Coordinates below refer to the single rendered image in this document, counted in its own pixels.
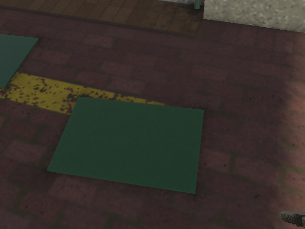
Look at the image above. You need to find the right robot hand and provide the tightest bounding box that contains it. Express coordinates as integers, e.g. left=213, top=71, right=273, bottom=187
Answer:
left=280, top=211, right=305, bottom=228

